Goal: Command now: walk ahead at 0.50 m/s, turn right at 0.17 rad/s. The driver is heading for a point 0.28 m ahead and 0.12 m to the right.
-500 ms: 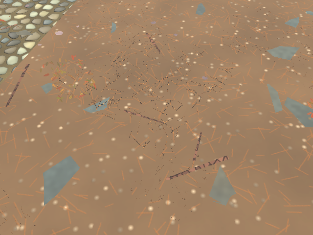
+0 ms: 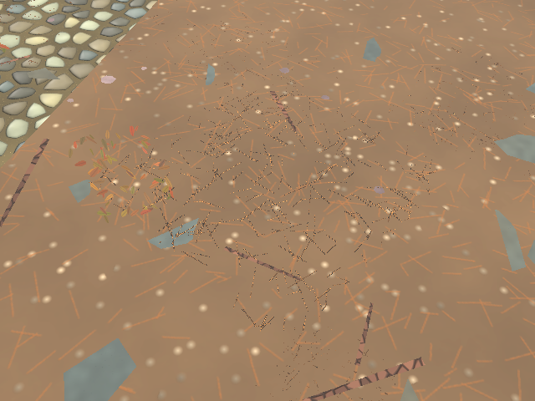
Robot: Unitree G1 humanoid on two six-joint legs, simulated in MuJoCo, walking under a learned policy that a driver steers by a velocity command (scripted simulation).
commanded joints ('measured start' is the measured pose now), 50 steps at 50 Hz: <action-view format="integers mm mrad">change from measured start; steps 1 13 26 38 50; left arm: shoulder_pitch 22 -253 -225 -169 -150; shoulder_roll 62 0 73 14 22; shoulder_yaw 21 0 18 5 12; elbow -55 -178 -136 -42 64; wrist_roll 0 29 57 43 29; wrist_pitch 15 8 46 72 76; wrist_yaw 5 -36 -7 29 34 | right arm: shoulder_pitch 23 141 153 6 69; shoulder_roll -105 -167 -78 -88 -77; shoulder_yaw -32 -41 -11 -10 -3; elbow -26 100 136 164 240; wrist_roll -9 8 8 -21 1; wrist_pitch -28 -7 85 63 49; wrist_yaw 2 -38 -64 -62 -60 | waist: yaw -6 -70 -62 15 -26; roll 140 85 -77 178 35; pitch -32 31 -134 37 -44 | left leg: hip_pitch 152 266 -22 -131 88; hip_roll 269 249 98 130 88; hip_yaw -255 45 -73 -137 -78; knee -303 -226 449 -143 -25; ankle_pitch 63 551 -339 -341 97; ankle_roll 169 109 -124 -37 -35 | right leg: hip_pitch -187 -130 126 250 272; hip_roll -84 11 -152 47 27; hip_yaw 62 -23 172 -2 3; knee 4 -543 -822 -690 -664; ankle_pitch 107 463 593 101 380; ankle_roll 7 -3 -232 2 -7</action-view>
